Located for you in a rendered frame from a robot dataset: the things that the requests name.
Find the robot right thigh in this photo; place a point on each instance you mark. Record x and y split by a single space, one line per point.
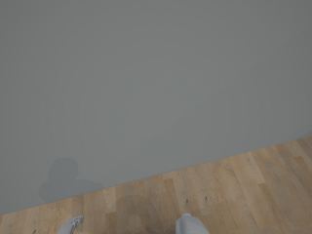
189 224

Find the left robot hand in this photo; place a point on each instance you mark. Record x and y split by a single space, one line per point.
70 225

